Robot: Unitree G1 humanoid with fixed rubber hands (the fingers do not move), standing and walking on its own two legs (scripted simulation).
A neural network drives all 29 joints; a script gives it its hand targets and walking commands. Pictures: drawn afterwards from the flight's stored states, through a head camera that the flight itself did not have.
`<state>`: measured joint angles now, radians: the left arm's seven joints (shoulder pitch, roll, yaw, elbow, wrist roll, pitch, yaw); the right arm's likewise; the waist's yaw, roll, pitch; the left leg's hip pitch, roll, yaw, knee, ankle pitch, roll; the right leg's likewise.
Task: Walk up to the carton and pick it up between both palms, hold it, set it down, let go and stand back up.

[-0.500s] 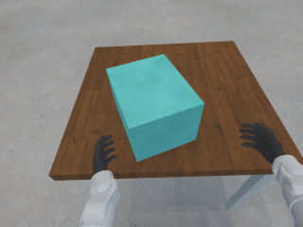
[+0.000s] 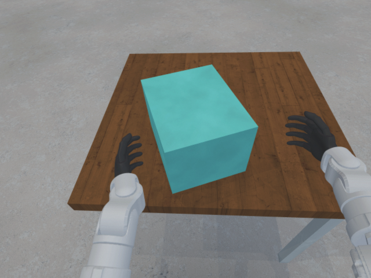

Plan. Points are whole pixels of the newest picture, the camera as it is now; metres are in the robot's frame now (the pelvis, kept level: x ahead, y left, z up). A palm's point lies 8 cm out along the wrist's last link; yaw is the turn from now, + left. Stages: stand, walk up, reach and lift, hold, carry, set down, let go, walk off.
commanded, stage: reach and lift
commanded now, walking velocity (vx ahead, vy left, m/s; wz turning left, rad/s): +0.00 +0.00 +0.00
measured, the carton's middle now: (193, 125) +0.51 +0.06 +0.01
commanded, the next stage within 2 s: none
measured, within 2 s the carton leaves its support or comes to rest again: neither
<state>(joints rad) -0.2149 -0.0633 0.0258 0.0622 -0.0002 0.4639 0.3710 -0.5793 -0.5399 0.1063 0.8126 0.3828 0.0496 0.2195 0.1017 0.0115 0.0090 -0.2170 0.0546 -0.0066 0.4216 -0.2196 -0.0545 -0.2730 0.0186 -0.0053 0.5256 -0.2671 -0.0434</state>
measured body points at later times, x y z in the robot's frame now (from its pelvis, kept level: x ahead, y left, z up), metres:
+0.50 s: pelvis +0.00 +0.00 +0.00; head +0.05 -0.01 +0.45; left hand +0.35 +0.21 +0.09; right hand +0.47 -0.17 +0.12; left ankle +0.00 +0.17 -0.74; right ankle +0.01 -0.09 -0.74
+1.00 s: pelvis +0.00 +0.00 +0.00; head +0.08 -0.02 +0.44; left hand +0.40 +0.22 +0.11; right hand +0.53 -0.14 +0.15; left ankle +0.00 +0.17 -0.74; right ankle +0.01 -0.09 -0.74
